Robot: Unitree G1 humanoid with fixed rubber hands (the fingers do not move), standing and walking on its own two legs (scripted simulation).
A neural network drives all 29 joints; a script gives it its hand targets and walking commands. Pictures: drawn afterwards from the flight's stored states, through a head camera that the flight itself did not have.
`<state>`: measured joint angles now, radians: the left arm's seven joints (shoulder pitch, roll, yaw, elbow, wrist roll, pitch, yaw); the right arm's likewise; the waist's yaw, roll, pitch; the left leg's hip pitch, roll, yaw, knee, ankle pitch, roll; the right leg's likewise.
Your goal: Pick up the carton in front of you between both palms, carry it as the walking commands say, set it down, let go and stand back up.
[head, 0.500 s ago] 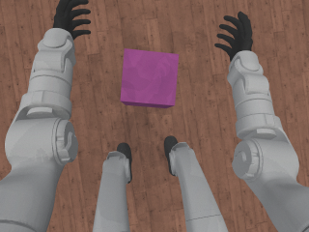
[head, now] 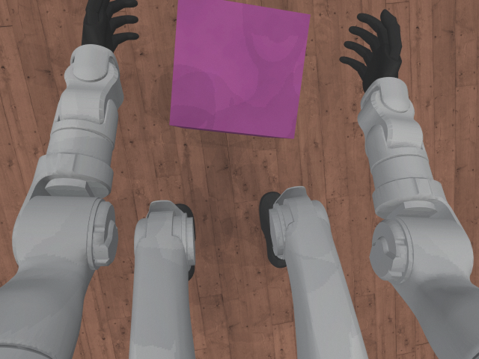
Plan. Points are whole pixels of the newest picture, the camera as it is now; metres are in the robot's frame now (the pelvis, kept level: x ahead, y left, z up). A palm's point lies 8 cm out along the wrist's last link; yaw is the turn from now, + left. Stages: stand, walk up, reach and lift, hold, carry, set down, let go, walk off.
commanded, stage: reach and lift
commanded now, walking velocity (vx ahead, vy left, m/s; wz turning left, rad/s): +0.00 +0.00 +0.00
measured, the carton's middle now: (233, 83) +0.50 -0.02 -0.35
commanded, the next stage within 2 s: none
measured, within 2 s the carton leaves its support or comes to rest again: leaves its support in 1.16 s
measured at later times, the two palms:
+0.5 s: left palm (133, 62) +0.53 +0.16 -0.29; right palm (332, 82) +0.48 -0.21 -0.28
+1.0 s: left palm (152, 59) +0.53 +0.12 -0.28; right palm (320, 79) +0.49 -0.18 -0.27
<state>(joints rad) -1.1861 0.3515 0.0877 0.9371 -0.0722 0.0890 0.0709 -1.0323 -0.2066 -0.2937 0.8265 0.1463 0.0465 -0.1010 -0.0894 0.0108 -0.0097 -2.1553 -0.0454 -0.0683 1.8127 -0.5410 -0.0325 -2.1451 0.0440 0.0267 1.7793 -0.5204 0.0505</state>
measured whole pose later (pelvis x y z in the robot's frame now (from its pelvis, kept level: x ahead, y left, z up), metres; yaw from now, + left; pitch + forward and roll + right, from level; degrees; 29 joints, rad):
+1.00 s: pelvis -0.03 +0.00 -0.10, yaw +0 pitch +38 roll -3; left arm -1.56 0.34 -0.05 1.27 -0.17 0.04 0.13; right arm -1.41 -0.21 -0.22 1.14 0.20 0.01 -0.18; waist -0.08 -0.01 0.33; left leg -2.29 -0.05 -0.06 2.18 -0.55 -0.03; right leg -2.28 0.04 0.02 2.13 -0.52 0.06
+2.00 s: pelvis -0.01 +0.00 +0.05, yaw +2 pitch +41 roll +0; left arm -0.94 0.00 0.38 0.71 0.19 0.36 0.05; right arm -0.86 0.06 -0.47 0.58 -0.18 0.37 -0.07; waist -0.05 0.02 -0.22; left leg -1.86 -0.12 -0.10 1.65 -0.50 -0.06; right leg -1.87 0.10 0.10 1.63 -0.49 0.07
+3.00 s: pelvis +0.08 +0.00 +0.29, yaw +2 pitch +2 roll +0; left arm -0.23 -0.15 0.24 0.40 0.22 0.52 0.04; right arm -0.23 0.15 -0.25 0.39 -0.22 0.52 -0.03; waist 0.00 0.00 -0.11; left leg -0.28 -0.05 -0.15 0.50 -0.25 -0.01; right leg -0.29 0.05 0.14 0.50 -0.24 0.01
